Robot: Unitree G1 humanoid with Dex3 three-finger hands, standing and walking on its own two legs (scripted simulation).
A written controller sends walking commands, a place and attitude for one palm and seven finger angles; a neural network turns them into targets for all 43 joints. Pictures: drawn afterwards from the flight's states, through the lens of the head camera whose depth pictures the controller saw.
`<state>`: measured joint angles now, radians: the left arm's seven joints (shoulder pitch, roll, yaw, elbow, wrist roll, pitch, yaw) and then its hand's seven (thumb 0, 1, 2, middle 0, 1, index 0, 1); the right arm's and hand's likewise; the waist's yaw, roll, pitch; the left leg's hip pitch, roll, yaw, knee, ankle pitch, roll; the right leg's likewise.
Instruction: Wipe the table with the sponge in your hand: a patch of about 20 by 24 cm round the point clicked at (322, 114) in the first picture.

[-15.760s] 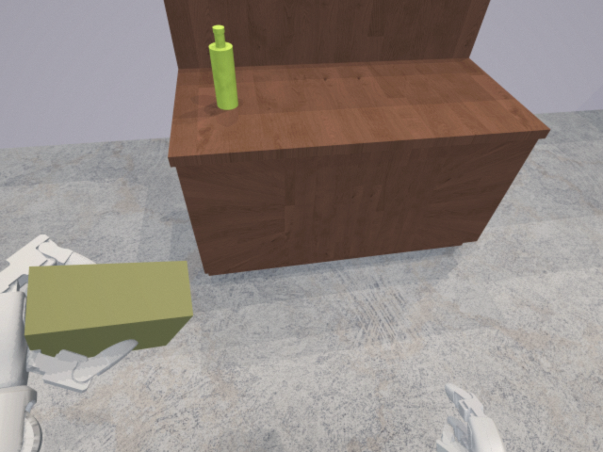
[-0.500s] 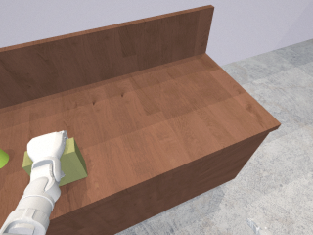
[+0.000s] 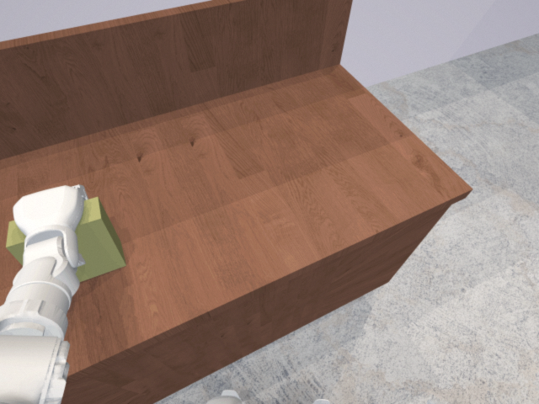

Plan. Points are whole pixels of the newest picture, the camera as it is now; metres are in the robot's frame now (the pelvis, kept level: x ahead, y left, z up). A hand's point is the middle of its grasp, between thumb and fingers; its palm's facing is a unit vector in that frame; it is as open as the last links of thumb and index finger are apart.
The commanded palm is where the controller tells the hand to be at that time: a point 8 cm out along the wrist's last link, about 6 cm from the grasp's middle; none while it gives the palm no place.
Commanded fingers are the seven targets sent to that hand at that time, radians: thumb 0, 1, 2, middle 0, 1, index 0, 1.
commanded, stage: wipe forward along the first lane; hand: left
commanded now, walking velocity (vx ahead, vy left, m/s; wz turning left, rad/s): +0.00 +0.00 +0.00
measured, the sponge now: (77, 253) +0.36 +0.35 -0.05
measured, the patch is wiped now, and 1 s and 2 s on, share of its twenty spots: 0.35 0.45 0.65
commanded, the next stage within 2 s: slide across to the middle lane in 0.60 s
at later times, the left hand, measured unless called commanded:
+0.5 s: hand (61, 209) +0.41 +0.38 +0.00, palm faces -0.16 +0.01 -0.99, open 10.0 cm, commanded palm +0.40 +0.36 +0.03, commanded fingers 0.00 0.10 1.30 -1.20 -1.60 -1.20 -1.60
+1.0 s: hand (68, 195) +0.44 +0.37 +0.01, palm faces -0.14 +0.03 -0.99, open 10.0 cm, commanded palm +0.43 +0.32 +0.05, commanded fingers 0.00 0.10 1.30 -1.20 -1.60 -1.20 -1.60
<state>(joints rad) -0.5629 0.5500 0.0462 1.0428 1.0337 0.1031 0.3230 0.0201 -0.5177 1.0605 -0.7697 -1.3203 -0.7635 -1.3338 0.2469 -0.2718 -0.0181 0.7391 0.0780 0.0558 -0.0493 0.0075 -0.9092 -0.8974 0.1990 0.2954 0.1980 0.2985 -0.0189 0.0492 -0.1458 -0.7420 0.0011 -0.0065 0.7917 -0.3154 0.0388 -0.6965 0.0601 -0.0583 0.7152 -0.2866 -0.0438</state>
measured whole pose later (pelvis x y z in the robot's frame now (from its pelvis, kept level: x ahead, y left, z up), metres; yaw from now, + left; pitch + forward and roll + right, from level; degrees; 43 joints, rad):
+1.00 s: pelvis +0.02 +0.03 +0.00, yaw +0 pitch +19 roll -4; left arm -0.75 0.58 -0.03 1.14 1.03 0.17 0.33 0.01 -0.54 1.08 -0.78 -1.32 -0.77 -1.34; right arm 0.29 -0.25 -0.03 0.78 0.06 0.09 -0.01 0.01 -0.91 -0.90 0.20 0.30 0.20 0.30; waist -0.05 0.04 -0.16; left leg -0.79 -0.02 -0.01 0.80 -0.35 0.07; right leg -0.72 0.04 -0.06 0.69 -0.30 -0.01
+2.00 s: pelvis +0.04 +0.02 +0.01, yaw +0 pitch +15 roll -3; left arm -0.63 0.36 -0.12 1.04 1.00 0.32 0.42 -0.01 -0.49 1.05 -0.74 -1.34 -0.73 -1.36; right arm 0.22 -0.24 -0.03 0.76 0.07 0.14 0.02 0.01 -0.91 -0.90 0.20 0.30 0.20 0.30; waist -0.02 0.04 -0.17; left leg -0.63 -0.02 0.01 0.70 -0.34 0.07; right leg -0.58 0.04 -0.03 0.61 -0.30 -0.01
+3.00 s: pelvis +0.05 +0.01 +0.02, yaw +0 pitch +9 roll -1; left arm -0.22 0.26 -0.26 0.54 1.00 0.50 0.35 0.00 -0.47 1.04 -0.72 -1.36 -0.71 -1.38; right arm 0.10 -0.24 0.01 0.66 0.09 0.17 0.00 0.01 -0.91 -0.90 0.20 0.30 0.20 0.30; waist 0.05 0.04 -0.16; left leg -0.46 -0.03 0.01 0.65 -0.34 0.05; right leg -0.43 0.04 -0.03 0.60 -0.32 -0.03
